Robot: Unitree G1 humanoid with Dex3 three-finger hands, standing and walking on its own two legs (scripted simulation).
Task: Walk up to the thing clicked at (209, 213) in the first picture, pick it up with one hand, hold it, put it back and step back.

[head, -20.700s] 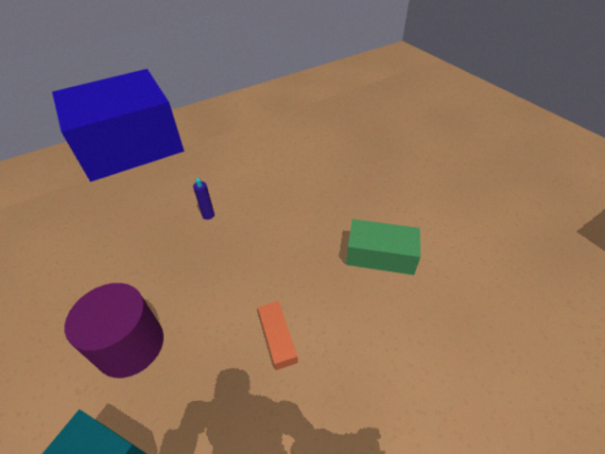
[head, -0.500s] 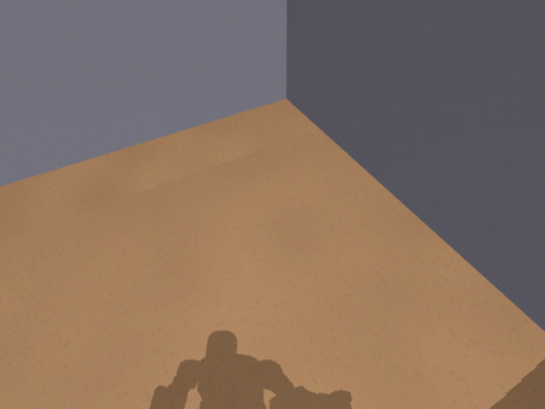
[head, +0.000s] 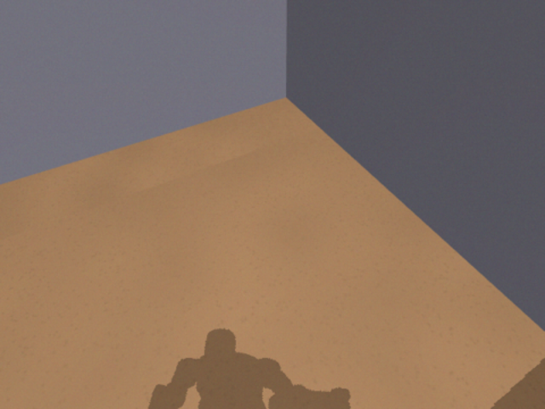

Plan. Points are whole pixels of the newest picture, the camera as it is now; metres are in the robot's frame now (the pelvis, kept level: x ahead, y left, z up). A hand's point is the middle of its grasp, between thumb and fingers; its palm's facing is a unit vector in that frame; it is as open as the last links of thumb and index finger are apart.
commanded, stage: stand
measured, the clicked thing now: out of the picture +0.31 +1.37 -0.67
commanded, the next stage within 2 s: walk up in 0.10 s
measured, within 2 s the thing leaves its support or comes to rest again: neither
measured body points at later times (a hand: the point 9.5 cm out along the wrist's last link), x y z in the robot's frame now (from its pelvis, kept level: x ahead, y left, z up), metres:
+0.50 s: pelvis +0.07 +0.05 -0.01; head +0.08 +0.07 +0.44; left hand +0.10 +0.38 -0.14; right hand +0.12 -0.29 -0.11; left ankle +0.06 +0.16 -0.75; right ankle +0.07 -0.10 -0.69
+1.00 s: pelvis +0.27 +0.01 -0.01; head +0.29 -0.01 +0.43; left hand +0.38 +0.31 -0.11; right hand +0.32 -0.31 -0.14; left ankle +0.30 +0.16 -0.70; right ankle +0.31 -0.09 -0.75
